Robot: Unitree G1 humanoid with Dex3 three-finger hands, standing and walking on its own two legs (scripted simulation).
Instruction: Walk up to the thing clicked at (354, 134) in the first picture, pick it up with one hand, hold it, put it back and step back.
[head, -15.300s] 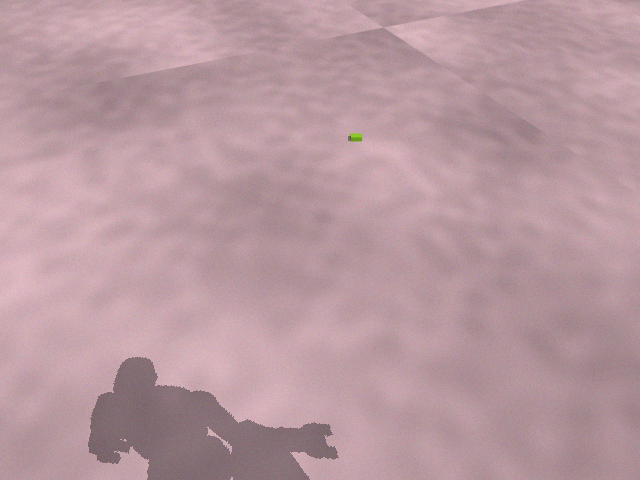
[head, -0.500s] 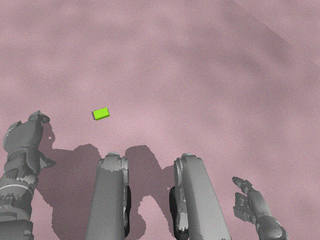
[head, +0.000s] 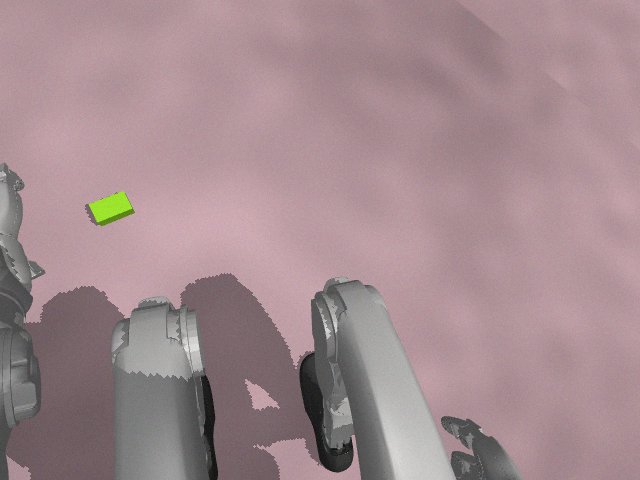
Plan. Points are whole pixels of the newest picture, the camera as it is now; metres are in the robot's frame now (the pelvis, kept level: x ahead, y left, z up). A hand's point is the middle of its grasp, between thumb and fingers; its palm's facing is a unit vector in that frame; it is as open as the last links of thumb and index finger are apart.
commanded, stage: rise first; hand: left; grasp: from above
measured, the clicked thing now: (112, 208) +0.53 +0.27 -0.36
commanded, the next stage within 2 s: none
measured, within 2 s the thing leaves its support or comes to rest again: neither
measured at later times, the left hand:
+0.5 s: hand (38, 222) +0.46 +0.32 -0.21, palm faces -0.34 -0.23 -0.91, open 11.9 cm
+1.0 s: hand (46, 215) +0.47 +0.32 -0.23, palm faces -0.35 -0.22 -0.91, open 12.0 cm
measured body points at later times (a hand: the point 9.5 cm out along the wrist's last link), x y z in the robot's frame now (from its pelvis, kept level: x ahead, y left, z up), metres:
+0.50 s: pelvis +0.01 +0.00 -0.03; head +0.27 +0.06 +0.34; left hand +0.47 +0.33 -0.16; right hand +0.07 -0.26 -0.15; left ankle +0.09 +0.12 -0.34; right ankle +0.09 -0.11 -0.34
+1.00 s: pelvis +0.01 +0.00 -0.05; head +0.26 +0.06 +0.32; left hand +0.49 +0.33 -0.17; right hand +0.05 -0.26 -0.15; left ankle +0.09 +0.12 -0.34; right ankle +0.09 -0.11 -0.34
